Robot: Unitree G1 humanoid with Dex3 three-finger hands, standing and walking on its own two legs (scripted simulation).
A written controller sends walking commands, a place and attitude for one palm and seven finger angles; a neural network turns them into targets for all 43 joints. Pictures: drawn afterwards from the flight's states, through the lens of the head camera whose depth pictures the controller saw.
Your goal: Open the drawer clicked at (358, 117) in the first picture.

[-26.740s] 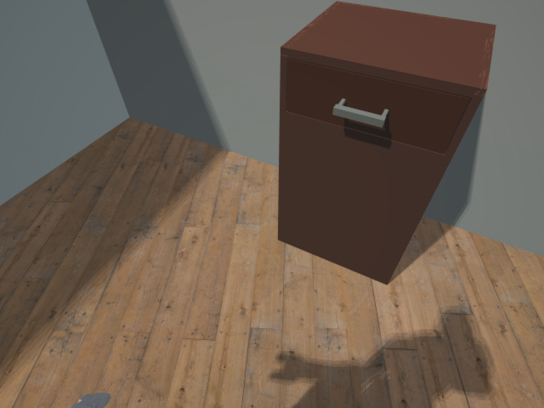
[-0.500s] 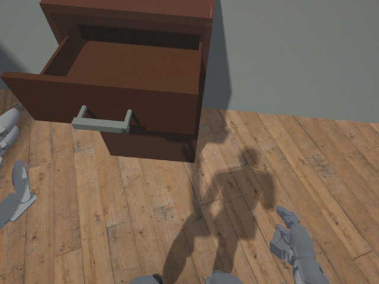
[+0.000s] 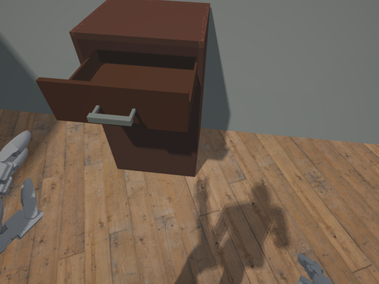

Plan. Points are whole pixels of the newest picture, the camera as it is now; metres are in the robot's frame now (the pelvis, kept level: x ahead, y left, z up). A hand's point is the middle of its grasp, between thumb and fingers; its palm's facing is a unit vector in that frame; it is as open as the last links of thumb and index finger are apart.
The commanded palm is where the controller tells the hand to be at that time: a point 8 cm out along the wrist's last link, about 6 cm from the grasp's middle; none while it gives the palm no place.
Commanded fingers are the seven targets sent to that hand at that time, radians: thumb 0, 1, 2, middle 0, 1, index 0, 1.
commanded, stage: stop stepping back and stand still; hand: left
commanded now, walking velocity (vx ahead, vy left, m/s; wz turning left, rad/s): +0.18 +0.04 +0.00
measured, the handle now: (112, 114) +0.59 +0.25 +0.00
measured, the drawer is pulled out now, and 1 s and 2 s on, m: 0.29 0.29 0.29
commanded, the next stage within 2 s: let the arm hang, fingers relaxed in 0.34 s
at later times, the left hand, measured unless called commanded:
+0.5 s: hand (40, 227) +0.19 +0.24 +0.12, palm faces +0.31 -0.81 -0.50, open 7.4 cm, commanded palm none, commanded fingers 0.00 0.90 0.90 -0.20 -0.30 -0.20 -0.30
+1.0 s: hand out of the picture -0.08 +0.20 -0.16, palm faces +0.09 -0.96 -0.26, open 7.2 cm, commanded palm none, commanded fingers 0.00 0.90 0.90 -0.20 -0.30 -0.20 -0.30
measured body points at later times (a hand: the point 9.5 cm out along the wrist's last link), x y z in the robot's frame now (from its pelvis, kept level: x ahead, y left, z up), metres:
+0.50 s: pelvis -0.01 +0.00 -0.01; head -0.01 -0.02 +0.44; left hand +0.16 +0.28 +0.15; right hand +0.16 -0.22 -0.11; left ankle +0.00 +0.12 -0.73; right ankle +0.02 -0.09 -0.73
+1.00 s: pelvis -0.03 +0.00 +0.01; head -0.01 +0.00 +0.46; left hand -0.08 +0.26 -0.14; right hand -0.04 -0.22 -0.15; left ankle +0.00 +0.12 -0.73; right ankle +0.02 -0.09 -0.73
